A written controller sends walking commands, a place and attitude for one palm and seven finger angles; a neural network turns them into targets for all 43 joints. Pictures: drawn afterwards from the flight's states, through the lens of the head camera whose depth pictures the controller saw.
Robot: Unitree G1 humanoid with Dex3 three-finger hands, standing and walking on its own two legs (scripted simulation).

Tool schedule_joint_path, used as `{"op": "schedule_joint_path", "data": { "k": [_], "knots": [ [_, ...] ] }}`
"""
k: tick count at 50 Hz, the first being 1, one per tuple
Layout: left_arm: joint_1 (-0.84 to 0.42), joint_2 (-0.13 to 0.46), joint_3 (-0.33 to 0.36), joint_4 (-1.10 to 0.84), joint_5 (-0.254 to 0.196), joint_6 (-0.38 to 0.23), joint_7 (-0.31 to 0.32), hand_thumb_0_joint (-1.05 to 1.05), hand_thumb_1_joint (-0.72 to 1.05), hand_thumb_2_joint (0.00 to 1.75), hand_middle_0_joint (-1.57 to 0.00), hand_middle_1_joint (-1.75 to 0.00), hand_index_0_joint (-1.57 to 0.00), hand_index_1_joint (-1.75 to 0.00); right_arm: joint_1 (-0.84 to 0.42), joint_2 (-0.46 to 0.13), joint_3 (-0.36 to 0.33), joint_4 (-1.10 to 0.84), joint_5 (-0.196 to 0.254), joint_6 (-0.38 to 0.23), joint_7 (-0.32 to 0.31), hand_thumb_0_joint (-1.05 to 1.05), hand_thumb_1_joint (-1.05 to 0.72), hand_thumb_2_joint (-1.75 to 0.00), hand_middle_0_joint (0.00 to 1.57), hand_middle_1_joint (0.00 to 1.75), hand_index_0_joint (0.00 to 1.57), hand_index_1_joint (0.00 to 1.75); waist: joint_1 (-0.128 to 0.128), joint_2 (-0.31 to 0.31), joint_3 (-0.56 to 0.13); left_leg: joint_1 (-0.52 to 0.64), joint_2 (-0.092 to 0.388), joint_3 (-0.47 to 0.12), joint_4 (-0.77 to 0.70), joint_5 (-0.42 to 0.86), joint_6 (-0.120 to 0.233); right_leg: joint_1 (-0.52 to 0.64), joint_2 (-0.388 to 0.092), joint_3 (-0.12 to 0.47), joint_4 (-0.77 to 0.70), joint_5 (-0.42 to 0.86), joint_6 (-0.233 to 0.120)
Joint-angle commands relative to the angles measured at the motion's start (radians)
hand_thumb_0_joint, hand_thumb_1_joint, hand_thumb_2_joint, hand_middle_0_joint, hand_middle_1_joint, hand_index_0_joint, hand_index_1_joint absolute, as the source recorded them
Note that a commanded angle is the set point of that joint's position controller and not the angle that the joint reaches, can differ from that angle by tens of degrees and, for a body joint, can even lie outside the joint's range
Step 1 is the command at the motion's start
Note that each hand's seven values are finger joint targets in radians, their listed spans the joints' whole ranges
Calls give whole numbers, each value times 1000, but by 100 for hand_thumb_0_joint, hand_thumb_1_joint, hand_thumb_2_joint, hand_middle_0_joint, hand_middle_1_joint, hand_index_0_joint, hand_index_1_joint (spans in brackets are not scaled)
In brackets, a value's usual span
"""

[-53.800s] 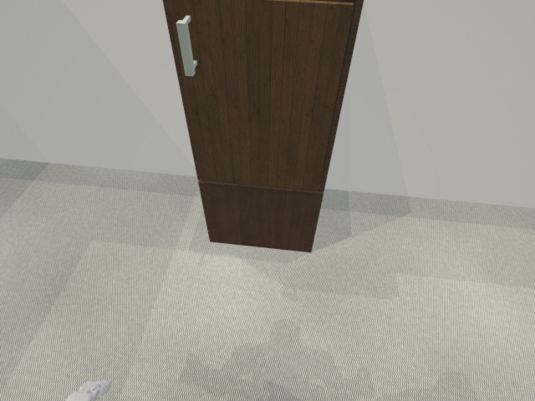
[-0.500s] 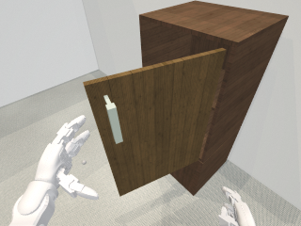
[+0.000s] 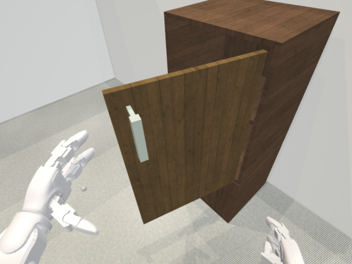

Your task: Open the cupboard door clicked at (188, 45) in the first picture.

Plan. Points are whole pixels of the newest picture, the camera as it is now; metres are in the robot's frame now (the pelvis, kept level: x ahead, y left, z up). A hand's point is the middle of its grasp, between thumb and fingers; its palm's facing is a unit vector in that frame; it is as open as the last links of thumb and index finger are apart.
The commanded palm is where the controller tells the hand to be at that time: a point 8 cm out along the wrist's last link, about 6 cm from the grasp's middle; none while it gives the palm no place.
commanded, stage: draw the hand back to the body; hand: left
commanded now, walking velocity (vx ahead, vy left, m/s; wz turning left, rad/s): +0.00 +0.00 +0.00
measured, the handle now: (136, 134) +0.36 +0.12 +0.15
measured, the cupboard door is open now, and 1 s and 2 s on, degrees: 74 74 74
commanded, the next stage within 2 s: step back with the hand held close in 1.32 s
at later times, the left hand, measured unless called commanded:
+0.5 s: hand (48, 195) +0.20 +0.25 +0.14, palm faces +0.30 -0.90 -0.30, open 14.3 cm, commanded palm +0.15 +0.30 +0.16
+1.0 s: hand (38, 177) +0.22 +0.28 +0.16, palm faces +0.40 -0.82 -0.41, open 8.4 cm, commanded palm +0.17 +0.32 +0.17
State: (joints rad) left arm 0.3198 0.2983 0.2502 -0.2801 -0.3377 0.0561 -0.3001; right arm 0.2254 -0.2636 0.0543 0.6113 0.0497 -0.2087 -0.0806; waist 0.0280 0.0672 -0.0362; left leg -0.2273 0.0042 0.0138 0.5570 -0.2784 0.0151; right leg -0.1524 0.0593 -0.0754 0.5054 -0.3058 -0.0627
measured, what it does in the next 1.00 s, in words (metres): stands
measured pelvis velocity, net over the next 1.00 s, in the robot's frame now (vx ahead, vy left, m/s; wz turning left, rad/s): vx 0.03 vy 0.02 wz -0.02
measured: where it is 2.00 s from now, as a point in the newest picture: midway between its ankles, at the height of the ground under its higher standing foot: outside the picture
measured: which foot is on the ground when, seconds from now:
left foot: down 0.00-1.00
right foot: down 0.00-1.00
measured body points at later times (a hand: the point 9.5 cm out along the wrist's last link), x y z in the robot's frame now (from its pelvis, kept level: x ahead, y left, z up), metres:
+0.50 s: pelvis +0.00 +0.04 +0.01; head -0.01 +0.03 +0.46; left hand +0.17 +0.30 +0.16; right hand +0.19 -0.17 -0.07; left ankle +0.02 +0.11 -0.73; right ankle -0.02 -0.07 -0.73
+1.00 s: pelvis +0.03 +0.02 +0.01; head +0.01 +0.01 +0.46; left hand +0.20 +0.32 +0.18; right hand +0.21 -0.21 -0.08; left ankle +0.02 +0.11 -0.73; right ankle -0.02 -0.07 -0.73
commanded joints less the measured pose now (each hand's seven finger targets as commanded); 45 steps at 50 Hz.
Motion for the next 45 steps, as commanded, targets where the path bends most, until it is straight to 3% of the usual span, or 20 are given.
{"op": "schedule_joint_path", "data": {
  "k": [1,2,5,6,8,10,11,12,13,14,15,19,20,24,25,29,33,42,45],
  "knots": [
    [-121,161,114,-239,-20,-27,13,0,-50,30,-15,-30,-15,-30,-182,-102,-36,-193,7,-77,-10,0,-90,-90,20,30,20,30,31,-66,-66,61,-14,-46,-57,156,27,-61,-68,88,-126,181,78],
    [-123,147,99,-250,-19,-24,15,0,-50,30,-15,-30,-15,-30,-184,-99,-33,-196,8,-82,-11,0,-90,-90,20,30,20,30,29,-25,-45,70,-15,-47,-62,153,26,-76,-63,79,-127,167,71],
    [-125,152,84,-308,-4,-31,32,0,-50,30,-15,-30,-15,-30,-172,-105,-33,-192,5,-95,-9,0,-90,-90,20,30,20,30,25,-16,-54,95,-8,-61,-83,152,25,-86,-45,40,-115,149,52],
    [-141,141,73,-333,-1,-34,36,0,-50,30,-15,-30,-15,-30,-172,-101,-30,-193,6,-98,-8,0,-90,-90,20,30,20,30,23,13,-61,101,-10,-66,-96,143,23,-85,-42,34,-113,135,49],
    [-104,131,63,-347,6,-37,38,0,-47,32,-15,-30,-15,-30,-164,-100,-29,-193,3,-104,-5,0,-90,-90,20,30,20,30,24,2,-62,107,-8,-75,-104,152,20,-83,-36,18,-103,145,45],
    [-90,157,79,-338,15,-33,39,0,-40,34,-15,-30,-15,-30,-160,-107,-32,-180,2,-104,-3,0,-90,-90,20,30,20,30,24,-14,-57,108,-2,-81,-104,165,18,-80,-35,19,-105,156,41],
    [-93,145,71,-355,14,-28,37,0,-36,36,-16,-30,-16,-30,-164,-103,-30,-186,3,-102,-2,0,-90,-90,20,30,20,30,25,5,-66,112,-3,-83,-114,159,16,-81,-35,14,-103,148,41],
    [-71,132,65,-326,13,-18,32,0,-32,37,-16,-30,-16,-30,-163,-102,-29,-183,3,-99,-3,0,-90,-90,20,30,20,30,21,-16,-37,103,0,-85,-117,149,15,-92,-32,7,-104,140,43],
    [-104,199,56,-443,168,-103,201,0,-29,39,-16,-30,-16,-30,-183,-81,-27,-185,-26,-85,-5,0,-90,-90,20,30,20,30,44,-7,21,65,2,-100,-146,94,14,-76,-41,53,-145,89,34],
    [12,125,28,-343,187,-114,272,0,-26,40,-16,-30,-16,-30,-164,-77,-28,-166,-38,-74,-7,0,-90,-90,20,30,20,30,28,-44,82,56,9,-102,-164,43,6,-100,-48,54,-165,47,31],
    [31,114,18,-334,198,-116,302,0,-22,42,-16,-30,-16,-30,-159,-85,-33,-164,-39,-63,-2,0,-90,-90,20,30,20,30,29,-96,88,38,14,-110,-179,5,3,-90,-50,53,-170,27,29],
    [27,121,6,-411,259,-164,380,0,-8,48,-16,-30,-16,-30,-157,-76,-37,-163,-46,-15,9,0,-90,-90,20,30,20,30,26,57,13,94,24,-111,-220,21,-2,-19,-56,64,-155,62,22],
    [15,145,15,-427,273,-174,395,0,-5,50,-17,-30,-17,-30,-154,-83,-40,-155,-48,-11,10,0,-90,-90,20,30,20,30,25,68,-3,102,28,-111,-223,34,-3,0,-54,66,-154,78,21],
    [12,149,20,-433,291,-195,429,0,9,55,-17,-30,-17,-30,-155,-78,-46,-147,-53,3,11,0,-90,-90,20,30,20,30,22,59,-37,138,37,-123,-239,86,-8,29,-54,64,-155,111,22],
    [20,171,39,-419,296,-198,434,0,13,57,-17,-30,-17,-30,-154,-85,-47,-140,-55,6,12,0,-90,-90,20,30,20,30,24,24,-32,138,41,-128,-241,100,-11,37,-50,63,-157,117,21],
    [80,150,51,-367,292,-199,435,0,27,63,-18,-30,-18,-30,-159,-79,-55,-135,-53,34,17,0,-90,-90,20,30,20,30,27,-26,-10,152,41,-101,-226,214,-14,45,-50,60,-171,162,22],
    [90,162,79,-342,289,-201,431,0,41,69,-18,-30,-18,-30,-161,-82,-61,-137,-50,59,25,0,-90,-90,20,30,20,30,32,-17,0,159,44,-96,-222,293,-25,58,-51,60,-172,199,23],
    [110,230,171,-345,278,-203,434,0,73,82,-19,-30,-19,-30,-152,-80,-72,-139,-45,86,23,0,-90,-90,20,30,20,30,41,2,-51,190,36,-61,-182,414,-15,90,-60,74,-180,312,27],
    [106,252,197,-322,274,-197,436,0,83,87,-20,-30,-20,-30,-157,-82,-75,-135,-43,93,20,0,-90,-90,20,30,20,30,42,3,-40,192,32,-48,-174,412,-7,86,-63,78,-191,338,27]
  ]
}}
